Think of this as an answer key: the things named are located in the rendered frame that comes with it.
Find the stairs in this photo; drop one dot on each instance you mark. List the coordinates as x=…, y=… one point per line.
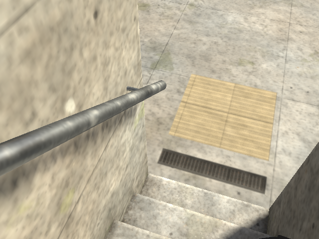
x=167, y=209

